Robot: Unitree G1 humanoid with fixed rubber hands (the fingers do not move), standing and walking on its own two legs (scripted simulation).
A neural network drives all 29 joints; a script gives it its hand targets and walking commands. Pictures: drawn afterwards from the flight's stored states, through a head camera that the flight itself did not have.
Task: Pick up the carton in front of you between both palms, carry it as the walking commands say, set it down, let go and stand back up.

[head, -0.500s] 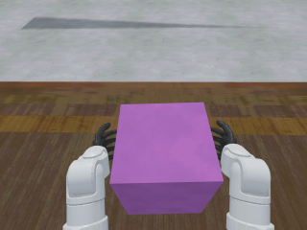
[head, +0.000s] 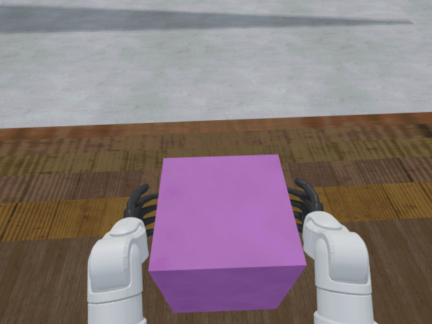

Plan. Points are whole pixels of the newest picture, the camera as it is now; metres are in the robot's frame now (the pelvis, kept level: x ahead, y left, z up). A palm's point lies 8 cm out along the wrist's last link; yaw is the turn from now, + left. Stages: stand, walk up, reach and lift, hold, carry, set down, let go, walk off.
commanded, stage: carry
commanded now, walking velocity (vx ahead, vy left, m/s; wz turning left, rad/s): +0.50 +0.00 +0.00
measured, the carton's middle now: (223, 237) +0.27 +0.00 -0.02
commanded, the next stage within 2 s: none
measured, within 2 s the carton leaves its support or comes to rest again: neither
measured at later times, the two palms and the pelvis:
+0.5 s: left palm (156, 70) +0.67 +0.14 +0.10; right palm (270, 61) +0.70 -0.15 +0.09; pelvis +0.32 -0.04 -0.01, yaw +3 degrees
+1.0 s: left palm (155, 31) +0.99 +0.19 +0.04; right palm (241, 25) +1.01 -0.11 +0.05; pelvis +0.65 +0.02 -0.10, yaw +0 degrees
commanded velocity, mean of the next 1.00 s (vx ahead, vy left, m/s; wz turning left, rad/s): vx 0.50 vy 0.00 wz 0.00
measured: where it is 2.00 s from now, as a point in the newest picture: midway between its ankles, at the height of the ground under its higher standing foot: (190, 168)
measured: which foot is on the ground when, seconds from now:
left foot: down 0.00-0.40, up 0.42-0.98, down 1.00-1.00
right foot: up 0.00-0.36, down 0.38-1.00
